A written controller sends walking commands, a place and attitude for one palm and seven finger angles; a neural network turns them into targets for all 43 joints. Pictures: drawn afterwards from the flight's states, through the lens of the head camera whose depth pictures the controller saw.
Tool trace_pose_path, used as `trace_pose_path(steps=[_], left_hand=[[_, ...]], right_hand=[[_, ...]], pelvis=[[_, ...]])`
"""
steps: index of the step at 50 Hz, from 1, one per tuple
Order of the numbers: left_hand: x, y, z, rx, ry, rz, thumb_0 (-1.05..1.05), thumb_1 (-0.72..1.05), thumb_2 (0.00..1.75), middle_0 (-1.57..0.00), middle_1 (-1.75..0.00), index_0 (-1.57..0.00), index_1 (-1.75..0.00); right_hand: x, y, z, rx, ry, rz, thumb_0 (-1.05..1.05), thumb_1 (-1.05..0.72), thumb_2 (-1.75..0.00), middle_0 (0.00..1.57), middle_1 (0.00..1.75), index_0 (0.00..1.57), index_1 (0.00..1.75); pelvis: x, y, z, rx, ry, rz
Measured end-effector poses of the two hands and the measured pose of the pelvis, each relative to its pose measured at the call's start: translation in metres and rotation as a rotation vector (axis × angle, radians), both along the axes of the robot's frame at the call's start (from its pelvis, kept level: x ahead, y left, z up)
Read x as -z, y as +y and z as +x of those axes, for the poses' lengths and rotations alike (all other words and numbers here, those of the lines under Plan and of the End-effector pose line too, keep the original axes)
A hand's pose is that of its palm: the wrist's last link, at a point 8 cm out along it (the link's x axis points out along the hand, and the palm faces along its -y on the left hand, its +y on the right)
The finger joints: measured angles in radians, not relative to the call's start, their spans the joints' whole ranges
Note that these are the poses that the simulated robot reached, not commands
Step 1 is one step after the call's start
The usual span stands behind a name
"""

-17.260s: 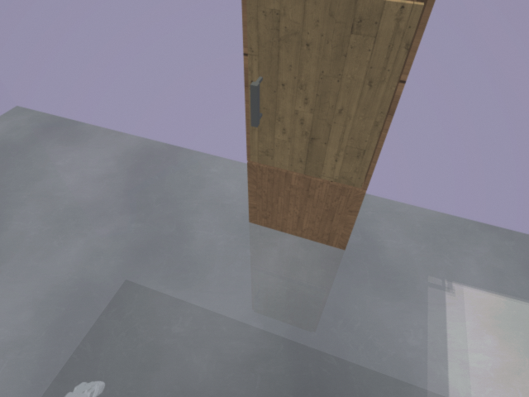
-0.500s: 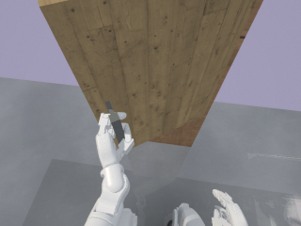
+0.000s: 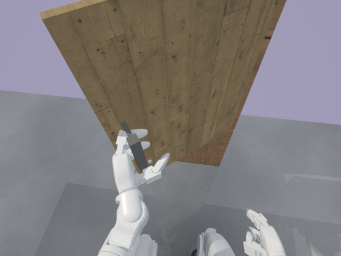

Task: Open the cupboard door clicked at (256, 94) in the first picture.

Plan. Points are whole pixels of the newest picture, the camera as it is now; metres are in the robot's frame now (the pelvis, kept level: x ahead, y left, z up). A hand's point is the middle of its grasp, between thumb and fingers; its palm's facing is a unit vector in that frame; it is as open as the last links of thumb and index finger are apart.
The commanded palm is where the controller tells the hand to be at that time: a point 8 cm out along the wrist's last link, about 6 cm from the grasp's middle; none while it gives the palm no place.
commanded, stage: open thumb and fingers to let go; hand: left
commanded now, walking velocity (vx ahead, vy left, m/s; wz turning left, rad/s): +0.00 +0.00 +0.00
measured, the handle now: (134, 147) +0.36 +0.11 +0.03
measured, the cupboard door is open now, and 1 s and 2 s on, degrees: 40 41 41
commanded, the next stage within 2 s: slide the hand sideways off the handle in 0.46 s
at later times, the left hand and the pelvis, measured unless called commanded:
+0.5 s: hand (149, 163) +0.32 +0.07 +0.03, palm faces +0.25 -0.97 -0.02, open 14.6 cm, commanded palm +0.28 +0.11 +0.03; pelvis +0.00 +0.01 +0.00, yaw +0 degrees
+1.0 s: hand (139, 185) +0.27 +0.08 +0.03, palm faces -0.21 -0.98 +0.00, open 16.3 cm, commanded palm +0.25 +0.14 +0.03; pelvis -0.01 +0.04 -0.01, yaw -1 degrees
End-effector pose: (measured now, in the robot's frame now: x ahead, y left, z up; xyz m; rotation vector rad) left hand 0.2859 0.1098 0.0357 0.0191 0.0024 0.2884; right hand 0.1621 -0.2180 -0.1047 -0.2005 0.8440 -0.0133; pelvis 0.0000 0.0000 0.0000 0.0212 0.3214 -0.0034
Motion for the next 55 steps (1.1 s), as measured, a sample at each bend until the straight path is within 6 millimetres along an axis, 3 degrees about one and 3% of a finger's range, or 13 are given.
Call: trace_pose_path(steps=[8,15,30,35,39,48,55], left_hand=[[0.002,0.002,0.001,-0.002,0.001,0.006,0.0,-0.27,0.4,-0.31,-1.21,-0.31,-1.21],[0.003,0.002,0.002,0.01,-0.001,-0.005,0.0,-0.44,0.33,-0.28,-1.02,-0.27,-1.02],[0.003,0.005,-0.003,0.059,-0.004,0.011,-0.01,-0.5,0.3,-0.41,-0.62,-0.37,-0.67],[0.003,0.022,-0.005,0.389,-0.012,0.112,-0.01,-0.5,0.3,-0.32,-0.48,-0.24,-0.51],[0.001,0.027,-0.007,0.539,0.022,0.034,-0.01,-0.5,0.3,-0.24,-0.39,-0.17,-0.41],[0.0,0.027,-0.022,0.494,0.003,-0.03,-0.01,-0.5,0.3,-0.13,-0.31,-0.16,-0.33],[0.006,0.044,-0.04,0.481,0.024,0.003,-0.01,-0.5,0.3,-0.13,-0.3,-0.16,-0.31]], right_hand=[[0.002,-0.002,-0.01,0.011,0.019,-0.011,0.01,-0.91,-0.9,0.2,0.3,0.2,0.3],[0.001,-0.002,-0.013,0.015,0.023,-0.02,0.01,-0.91,-0.9,0.2,0.3,0.2,0.3],[-0.001,0.012,-0.008,-0.005,0.006,-0.013,0.01,-0.91,-0.9,0.2,0.3,0.2,0.3],[-0.002,0.014,-0.009,0.0,-0.01,-0.015,0.01,-0.91,-0.9,0.2,0.3,0.2,0.3],[-0.006,0.014,-0.011,0.029,-0.034,-0.011,0.01,-0.91,-0.9,0.2,0.3,0.2,0.3],[-0.017,0.021,-0.005,0.03,-0.09,-0.017,0.01,-0.91,-0.9,0.2,0.3,0.2,0.3],[-0.014,0.029,0.004,0.016,-0.094,-0.015,0.02,-0.91,-0.9,0.2,0.3,0.2,0.3]], pelvis=[[0.001,0.001,-0.003,0.002,-0.002,0.001],[0.001,0.004,-0.003,0.004,0.0,-0.003],[0.002,0.013,-0.005,0.004,-0.005,-0.01],[0.005,0.017,-0.007,-0.01,-0.017,-0.016],[0.005,0.024,-0.008,-0.011,-0.031,-0.024],[0.009,0.035,-0.005,0.009,-0.013,-0.02],[0.015,0.038,-0.004,0.007,-0.011,-0.028]])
